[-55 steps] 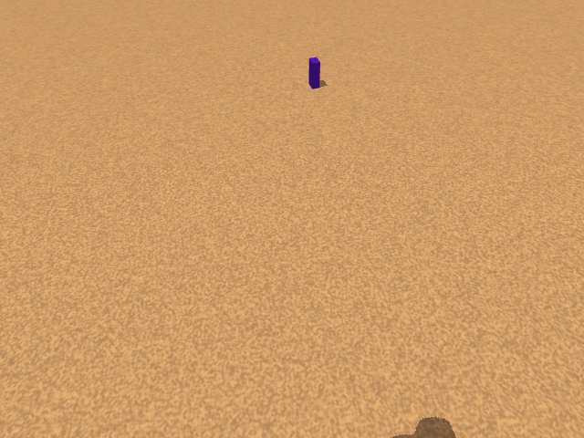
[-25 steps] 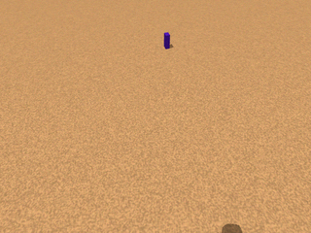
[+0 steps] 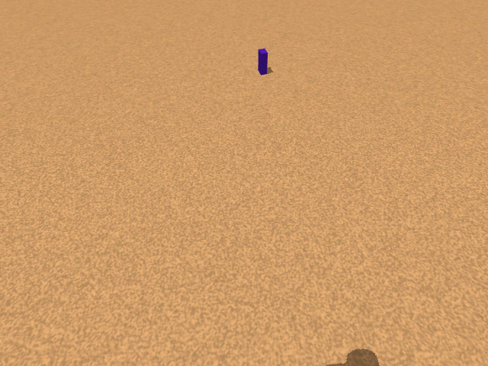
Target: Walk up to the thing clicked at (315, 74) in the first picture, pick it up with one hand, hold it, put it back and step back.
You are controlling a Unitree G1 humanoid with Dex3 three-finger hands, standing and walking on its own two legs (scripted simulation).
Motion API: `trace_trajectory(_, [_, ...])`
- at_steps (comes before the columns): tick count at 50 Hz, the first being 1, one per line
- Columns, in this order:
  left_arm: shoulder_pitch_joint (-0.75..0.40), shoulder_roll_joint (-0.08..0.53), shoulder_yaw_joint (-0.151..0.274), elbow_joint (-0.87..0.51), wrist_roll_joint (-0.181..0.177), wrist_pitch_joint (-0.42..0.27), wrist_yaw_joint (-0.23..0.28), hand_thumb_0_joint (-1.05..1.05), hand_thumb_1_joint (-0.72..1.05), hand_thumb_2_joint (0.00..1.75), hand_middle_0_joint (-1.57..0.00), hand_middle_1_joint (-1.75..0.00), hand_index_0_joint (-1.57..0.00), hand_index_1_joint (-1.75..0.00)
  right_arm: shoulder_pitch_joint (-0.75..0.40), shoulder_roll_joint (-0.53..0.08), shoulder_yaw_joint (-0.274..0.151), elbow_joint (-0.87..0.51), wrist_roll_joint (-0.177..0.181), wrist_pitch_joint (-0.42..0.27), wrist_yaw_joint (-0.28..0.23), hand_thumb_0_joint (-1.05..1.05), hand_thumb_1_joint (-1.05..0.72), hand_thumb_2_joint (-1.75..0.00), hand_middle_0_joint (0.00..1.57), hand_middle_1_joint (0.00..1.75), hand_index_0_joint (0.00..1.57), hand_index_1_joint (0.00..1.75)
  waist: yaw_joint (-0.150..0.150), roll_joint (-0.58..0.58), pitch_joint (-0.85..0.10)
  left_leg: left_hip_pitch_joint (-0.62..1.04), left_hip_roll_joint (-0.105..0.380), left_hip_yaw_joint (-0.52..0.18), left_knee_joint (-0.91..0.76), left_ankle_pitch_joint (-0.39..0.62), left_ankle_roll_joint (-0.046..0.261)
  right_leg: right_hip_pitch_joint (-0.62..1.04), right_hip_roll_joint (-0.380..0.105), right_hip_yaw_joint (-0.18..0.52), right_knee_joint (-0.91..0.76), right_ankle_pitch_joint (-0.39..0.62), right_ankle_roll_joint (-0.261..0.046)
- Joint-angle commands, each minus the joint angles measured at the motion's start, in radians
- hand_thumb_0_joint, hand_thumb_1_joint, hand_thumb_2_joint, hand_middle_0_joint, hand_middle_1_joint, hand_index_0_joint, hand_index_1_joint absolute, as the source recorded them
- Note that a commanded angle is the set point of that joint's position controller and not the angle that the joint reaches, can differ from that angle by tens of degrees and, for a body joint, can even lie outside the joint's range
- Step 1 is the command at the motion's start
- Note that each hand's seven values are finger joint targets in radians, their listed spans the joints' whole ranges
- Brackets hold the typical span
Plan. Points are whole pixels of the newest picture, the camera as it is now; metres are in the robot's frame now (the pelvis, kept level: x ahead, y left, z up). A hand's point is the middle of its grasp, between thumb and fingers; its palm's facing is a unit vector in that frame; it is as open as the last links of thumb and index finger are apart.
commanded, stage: stand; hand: left
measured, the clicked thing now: (262, 61) +2.28 -0.08 -0.70
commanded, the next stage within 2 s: walk up in 0.02 s
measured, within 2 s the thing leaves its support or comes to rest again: neither
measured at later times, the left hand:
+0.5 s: hand (121, 359) +0.17 +0.25 -0.14, palm faces -0.09 -0.91 -0.41, open 7.4 cm
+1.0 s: hand (197, 178) +0.59 +0.16 -0.13, palm faces -0.21 -0.88 -0.42, open 7.4 cm
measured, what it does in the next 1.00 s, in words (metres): walks ahead: left foot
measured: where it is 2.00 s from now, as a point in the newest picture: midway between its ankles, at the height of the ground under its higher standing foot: (295, 204)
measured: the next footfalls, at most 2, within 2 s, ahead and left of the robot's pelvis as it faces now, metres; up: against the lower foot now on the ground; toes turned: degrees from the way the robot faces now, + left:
left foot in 0.58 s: +0.42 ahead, +0.05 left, +0.00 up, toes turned -2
right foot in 1.02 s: +0.57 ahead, -0.28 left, +0.00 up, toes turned -16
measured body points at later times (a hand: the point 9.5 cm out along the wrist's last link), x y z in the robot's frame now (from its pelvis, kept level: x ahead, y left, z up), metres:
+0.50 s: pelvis +0.15 -0.04 -0.01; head +0.17 -0.06 +0.43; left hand +0.17 +0.30 -0.12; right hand +0.26 -0.37 -0.13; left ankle +0.26 +0.08 -0.72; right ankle +0.00 -0.11 -0.75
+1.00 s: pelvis +0.43 -0.12 -0.02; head +0.41 -0.14 +0.42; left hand +0.59 +0.20 -0.10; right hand +0.41 -0.46 -0.14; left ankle +0.38 +0.05 -0.75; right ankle +0.53 -0.27 -0.74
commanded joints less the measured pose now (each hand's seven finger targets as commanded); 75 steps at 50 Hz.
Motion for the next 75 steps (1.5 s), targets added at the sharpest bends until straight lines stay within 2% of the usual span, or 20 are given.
trace_trajectory(1, [0.020,0.351,0.128,-0.138,0.016,-0.034,-0.026,0.00,0.90,0.90,-0.20,-0.30,-0.20,-0.30,0.042,-0.343,-0.125,-0.129,-0.028,-0.054,0.009,0.00,-0.90,-0.90,0.20,0.30,0.20,0.30,-0.006,-0.016,-0.235,0.030,0.101,-0.094,0.062,-0.446,0.124,-0.014,-0.106,0.151,0.045,-0.403,-0.053])
trace_trajectory(9, [-0.027,0.260,0.128,-0.222,0.026,-0.040,-0.084,0.00,0.90,0.90,-0.20,-0.30,-0.20,-0.30,-0.016,-0.361,-0.176,-0.208,-0.046,-0.080,0.047,0.00,-0.90,-0.90,0.20,0.30,0.20,0.30,-0.003,0.165,0.031,-0.023,0.361,-0.352,-0.176,-0.570,0.264,-0.404,-0.100,0.035,0.368,-0.319,-0.009])
trace_trajectory(12, [0.086,0.272,0.133,-0.180,0.018,-0.066,-0.088,0.00,0.90,0.90,-0.20,-0.30,-0.20,-0.30,-0.087,-0.344,-0.165,-0.235,-0.039,-0.067,0.057,0.00,-0.90,-0.90,0.20,0.30,0.20,0.30,0.077,0.094,0.030,-0.156,0.268,-0.153,0.004,-0.460,0.207,-0.114,-0.093,0.039,0.106,-0.258,-0.037])
trace_trajectory(13, [0.232,0.315,0.153,-0.120,0.022,-0.082,-0.075,0.00,0.90,0.90,-0.20,-0.30,-0.20,-0.30,-0.125,-0.286,-0.144,-0.257,-0.037,-0.064,0.061,0.00,-0.90,-0.90,0.20,0.30,0.20,0.30,0.147,-0.072,-0.029,-0.338,0.123,0.021,0.286,-0.367,0.141,0.184,-0.066,0.086,-0.016,-0.246,-0.051])
trace_trajectory(15, [0.327,0.449,0.173,-0.127,0.012,-0.092,-0.052,0.00,0.90,0.90,-0.20,-0.30,-0.20,-0.30,-0.234,-0.239,-0.108,-0.328,-0.026,-0.077,0.052,0.00,-0.90,-0.90,0.20,0.30,0.20,0.30,0.183,-0.232,0.095,-0.833,0.006,0.042,0.698,-0.349,0.044,0.349,-0.405,0.684,-0.217,-0.242,-0.208])
trace_trajectory(21, [0.167,0.326,0.133,-0.232,-0.015,-0.086,-0.029,0.00,0.90,0.90,-0.20,-0.30,-0.20,-0.30,-0.142,-0.255,-0.111,-0.298,-0.014,-0.056,0.080,0.00,-0.90,-0.90,0.20,0.30,0.20,0.30,0.061,-0.111,0.030,-0.605,0.045,0.025,0.527,-0.120,0.040,0.298,-0.186,0.135,-0.103,0.353,-0.111])
trace_trajectory(25, [0.162,0.348,0.123,-0.260,-0.011,-0.081,-0.036,0.00,0.90,0.90,-0.20,-0.30,-0.20,-0.30,-0.191,-0.225,-0.108,-0.348,-0.011,-0.053,0.086,0.00,-0.90,-0.90,0.20,0.30,0.20,0.30,0.069,-0.143,0.017,-0.352,0.025,0.085,0.241,0.040,0.043,0.125,-0.161,0.064,-0.123,0.266,-0.115])
trace_trajectory(29, [0.159,0.341,0.103,-0.277,-0.032,-0.081,-0.025,0.00,0.90,0.90,-0.20,-0.30,-0.20,-0.30,0.175,-0.283,-0.166,-0.260,-0.026,-0.055,0.062,0.00,-0.90,-0.90,0.20,0.30,0.20,0.30,-0.100,0.002,-0.163,0.250,-0.032,0.117,0.218,0.119,0.144,-0.153,-0.146,-0.011,0.337,0.516,-0.101])
trace_trajectory(30, [0.189,0.305,0.089,-0.289,-0.038,-0.081,-0.022,0.00,0.90,0.90,-0.20,-0.30,-0.20,-0.30,0.308,-0.323,-0.191,-0.244,-0.044,-0.057,0.052,0.00,-0.90,-0.90,0.20,0.30,0.20,0.30,-0.162,0.086,-0.248,0.435,0.005,0.048,0.222,-0.017,0.185,-0.297,-0.095,-0.036,0.605,0.411,-0.070])
trace_trajectory(32, [0.247,0.330,0.094,-0.299,-0.056,-0.089,-0.015,0.00,0.90,0.90,-0.20,-0.30,-0.20,-0.30,0.310,-0.430,-0.226,-0.290,0.002,-0.069,0.042,0.00,-0.90,-0.90,0.20,0.30,0.20,0.30,-0.135,0.192,-0.359,0.466,0.414,-0.715,-0.088,-0.479,0.386,-0.553,0.058,0.150,1.058,-0.303,-0.059])
trace_trajectory(38, [0.249,0.292,0.096,-0.246,-0.017,-0.071,-0.072,0.00,0.90,0.90,-0.20,-0.30,-0.20,-0.30,0.036,-0.307,-0.146,-0.352,0.008,-0.102,0.044,0.00,-0.90,-0.90,0.20,0.30,0.20,0.30,0.036,0.070,-0.005,-0.211,0.250,-0.121,-0.164,-0.340,0.237,-0.371,-0.132,0.064,0.687,-0.145,0.008])
trace_trajectory(49, [0.193,0.309,0.153,-0.223,0.009,-0.078,-0.090,0.00,0.90,0.90,-0.20,-0.30,-0.20,-0.30,0.011,-0.313,-0.144,-0.315,-0.010,-0.100,0.063,0.00,-0.90,-0.90,0.20,0.30,0.20,0.30,0.089,0.008,-0.024,-0.385,0.159,0.047,0.110,-0.459,0.169,0.033,-0.093,-0.083,0.286,-0.023,-0.005])
trace_trajectory(51, [0.407,0.422,0.192,-0.184,0.021,-0.105,-0.056,0.00,0.90,0.90,-0.20,-0.30,-0.20,-0.30,0.074,-0.182,-0.093,-0.319,-0.014,-0.099,0.064,0.00,-0.90,-0.90,0.20,0.30,0.20,0.30,0.179,-0.389,-0.079,-0.616,-0.027,0.135,0.796,-0.317,0.093,0.242,-0.270,0.302,0.039,-0.486,-0.076])
trace_trajectory(52, [0.396,0.471,0.179,-0.204,0.002,-0.108,-0.049,0.00,0.90,0.90,-0.20,-0.30,-0.20,-0.30,0.061,-0.247,-0.105,-0.335,0.000,-0.102,0.054,0.00,-0.90,-0.90,0.20,0.30,0.20,0.30,0.164,-0.332,-0.077,-0.741,-0.080,0.025,0.944,-0.345,0.066,0.250,-0.463,0.729,-0.180,-0.539,-0.189])
trace_trajectory(53, [0.280,0.474,0.168,-0.239,-0.013,-0.109,-0.040,0.00,0.90,0.90,-0.20,-0.30,-0.20,-0.30,0.049,-0.294,-0.111,-0.311,0.000,-0.101,0.039,0.00,-0.90,-0.90,0.20,0.30,0.20,0.30,0.117,-0.200,-0.035,-0.742,0.001,-0.103,0.995,-0.276,0.059,0.162,-0.506,0.765,-0.210,-0.543,-0.223])
trace_trajectory(58, [0.123,0.347,0.136,-0.262,-0.017,-0.119,-0.029,0.00,0.90,0.90,-0.20,-0.30,-0.20,-0.30,0.126,-0.297,-0.119,-0.220,0.008,-0.075,0.071,0.00,-0.90,-0.90,0.20,0.30,0.20,0.30,0.009,-0.162,0.023,-0.497,0.066,-0.094,0.707,-0.061,0.040,-0.070,-0.294,0.178,-0.170,-0.198,-0.159])
trace_trajectory(68, [0.184,0.373,0.145,-0.263,-0.003,-0.110,-0.032,0.00,0.90,0.90,-0.20,-0.30,-0.20,-0.30,-0.081,-0.226,-0.119,-0.312,-0.009,-0.067,0.110,0.00,-0.90,-0.90,0.20,0.30,0.20,0.30,0.050,-0.079,-0.024,-0.304,0.053,0.076,0.243,0.117,0.058,0.037,-0.285,-0.039,-0.091,0.095,-0.150])
trace_trajectory(71, [0.162,0.358,0.132,-0.275,-0.009,-0.094,-0.019,0.00,0.90,0.90,-0.20,-0.30,-0.20,-0.30,0.148,-0.270,-0.149,-0.242,-0.026,-0.069,0.092,0.00,-0.90,-0.90,0.20,0.30,0.20,0.30,-0.073,0.032,-0.128,-0.008,-0.014,0.115,0.185,0.034,0.117,0.002,-0.237,-0.110,0.276,0.363,-0.115])
trace_trajectory(74, [0.213,0.313,0.103,-0.297,-0.034,-0.089,-0.005,0.00,0.90,0.90,-0.20,-0.30,-0.20,-0.30,0.338,-0.445,-0.210,-0.255,0.001,-0.083,0.054,0.00,-0.90,-0.90,0.20,0.30,0.20,0.30,-0.147,0.233,-0.344,0.477,0.397,-0.710,-0.007,-0.171,0.360,-0.598,0.007,0.035,0.946,-0.333,-0.039])
trace_trajectory(75, [0.151,0.339,0.088,-0.287,-0.025,-0.092,-0.005,0.00,0.90,0.90,-0.20,-0.30,-0.20,-0.30,0.279,-0.400,-0.201,-0.266,0.021,-0.081,0.045,0.00,-0.90,-0.90,0.20,0.30,0.20,0.30,-0.118,0.061,-0.260,0.353,0.365,-0.543,-0.002,-0.087,0.309,-0.597,-0.057,0.120,0.980,-0.253,-0.042])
